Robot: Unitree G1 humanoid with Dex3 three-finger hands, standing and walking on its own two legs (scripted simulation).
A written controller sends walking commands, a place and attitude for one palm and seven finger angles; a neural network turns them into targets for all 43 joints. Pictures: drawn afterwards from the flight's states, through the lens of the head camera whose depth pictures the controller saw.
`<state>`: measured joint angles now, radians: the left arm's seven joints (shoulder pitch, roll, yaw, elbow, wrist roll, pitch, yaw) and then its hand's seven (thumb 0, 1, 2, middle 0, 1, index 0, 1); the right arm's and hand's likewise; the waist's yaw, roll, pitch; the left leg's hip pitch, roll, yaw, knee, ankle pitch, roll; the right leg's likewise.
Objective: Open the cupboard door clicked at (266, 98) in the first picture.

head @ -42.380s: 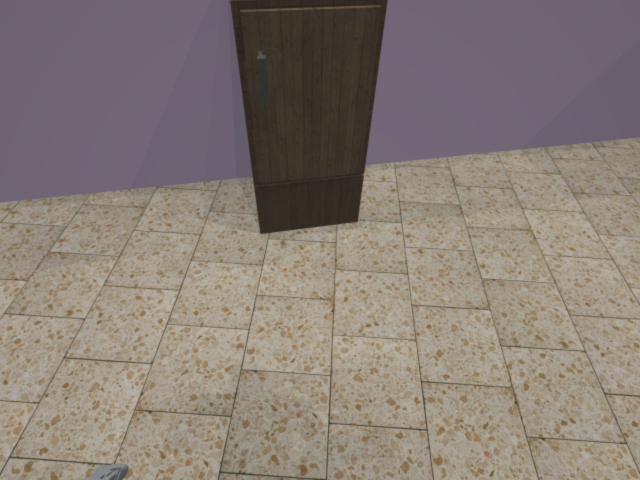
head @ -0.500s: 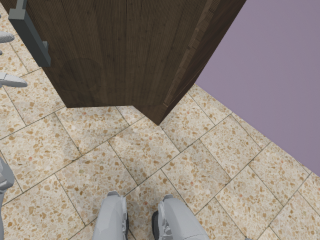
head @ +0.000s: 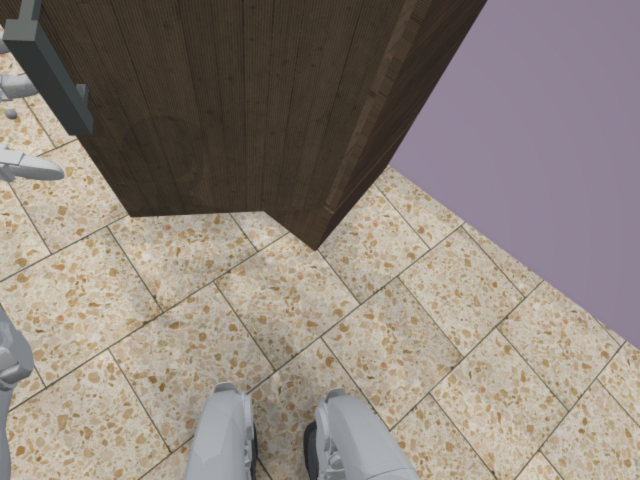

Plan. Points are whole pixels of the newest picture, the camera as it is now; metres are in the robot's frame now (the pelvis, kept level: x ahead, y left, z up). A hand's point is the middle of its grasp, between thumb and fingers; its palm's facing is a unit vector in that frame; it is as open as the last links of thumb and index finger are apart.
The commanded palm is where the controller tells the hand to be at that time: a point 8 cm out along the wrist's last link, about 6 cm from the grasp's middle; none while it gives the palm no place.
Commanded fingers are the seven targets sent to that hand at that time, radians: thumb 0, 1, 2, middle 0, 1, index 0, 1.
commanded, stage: slide the fingers in behind the handle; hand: left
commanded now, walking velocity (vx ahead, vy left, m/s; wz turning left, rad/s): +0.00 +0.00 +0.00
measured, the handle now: (57, 69) +0.55 +0.26 +0.07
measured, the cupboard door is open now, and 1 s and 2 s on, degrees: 45 43 44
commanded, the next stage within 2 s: close the thumb around the handle in 1.26 s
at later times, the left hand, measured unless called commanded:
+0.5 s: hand (43, 114) +0.50 +0.27 +0.06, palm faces +0.05 -1.00 -0.03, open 14.3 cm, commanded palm +0.50 +0.29 +0.06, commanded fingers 0.00 -0.50 0.30 -0.30 -1.20 -0.30 -1.20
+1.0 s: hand (81, 109) +0.51 +0.23 +0.06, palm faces +0.08 -1.00 -0.02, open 14.0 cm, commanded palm +0.49 +0.27 +0.06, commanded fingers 0.00 -0.50 0.30 -0.30 -1.20 -0.30 -1.20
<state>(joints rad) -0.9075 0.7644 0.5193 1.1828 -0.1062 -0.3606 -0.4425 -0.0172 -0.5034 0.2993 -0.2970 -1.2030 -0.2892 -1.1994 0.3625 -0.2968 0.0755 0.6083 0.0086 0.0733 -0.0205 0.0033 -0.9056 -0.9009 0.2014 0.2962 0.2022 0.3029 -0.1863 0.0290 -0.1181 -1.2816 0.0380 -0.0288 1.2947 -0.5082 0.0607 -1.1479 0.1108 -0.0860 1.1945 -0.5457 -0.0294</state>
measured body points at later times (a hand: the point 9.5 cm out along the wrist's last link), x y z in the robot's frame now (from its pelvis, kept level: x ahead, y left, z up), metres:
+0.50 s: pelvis +0.00 +0.00 +0.01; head +0.16 +0.06 +0.42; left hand +0.49 +0.32 +0.06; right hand +0.03 -0.27 -0.09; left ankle +0.04 +0.08 -0.62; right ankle +0.01 -0.11 -0.62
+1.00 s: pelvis +0.01 +0.00 +0.01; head +0.16 +0.04 +0.43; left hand +0.50 +0.29 +0.07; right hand +0.02 -0.27 -0.10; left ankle +0.04 +0.08 -0.62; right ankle +0.01 -0.11 -0.62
